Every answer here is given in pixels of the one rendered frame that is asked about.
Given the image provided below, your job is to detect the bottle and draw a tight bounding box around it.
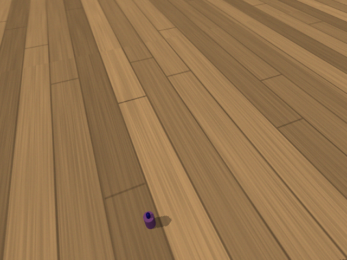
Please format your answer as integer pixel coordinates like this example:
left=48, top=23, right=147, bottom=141
left=143, top=211, right=156, bottom=229

